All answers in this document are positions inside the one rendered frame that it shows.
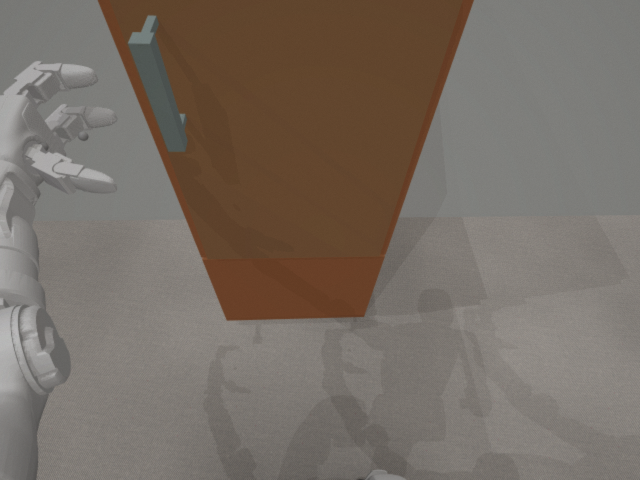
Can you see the robot left forearm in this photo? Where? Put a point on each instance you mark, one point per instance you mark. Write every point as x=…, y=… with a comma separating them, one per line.
x=19, y=252

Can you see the robot left hand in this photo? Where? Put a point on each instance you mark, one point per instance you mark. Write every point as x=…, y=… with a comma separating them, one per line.
x=22, y=127

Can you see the left robot upper arm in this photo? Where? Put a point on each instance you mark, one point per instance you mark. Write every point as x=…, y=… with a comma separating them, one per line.
x=33, y=360

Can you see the handle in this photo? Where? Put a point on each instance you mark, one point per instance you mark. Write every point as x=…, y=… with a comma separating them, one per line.
x=146, y=54

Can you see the cupboard door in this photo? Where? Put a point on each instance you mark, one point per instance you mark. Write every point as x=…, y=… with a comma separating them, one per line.
x=302, y=115

